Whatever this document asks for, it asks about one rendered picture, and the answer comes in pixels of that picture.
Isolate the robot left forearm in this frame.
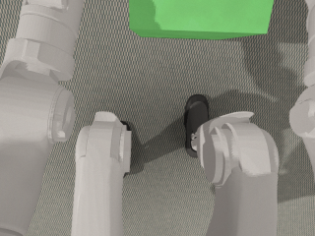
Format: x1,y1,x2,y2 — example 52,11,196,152
0,0,85,85

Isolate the robot left thigh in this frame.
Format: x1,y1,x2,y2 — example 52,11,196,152
71,121,132,236

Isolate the carton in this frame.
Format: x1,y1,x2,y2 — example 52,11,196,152
129,0,274,40

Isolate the left robot shin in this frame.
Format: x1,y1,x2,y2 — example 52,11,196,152
75,111,123,164

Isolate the robot right forearm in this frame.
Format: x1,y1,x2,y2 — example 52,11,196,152
303,0,315,87

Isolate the robot right upper arm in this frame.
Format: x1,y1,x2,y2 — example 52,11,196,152
289,84,315,184

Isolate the robot left upper arm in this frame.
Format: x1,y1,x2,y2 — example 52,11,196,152
0,76,76,236

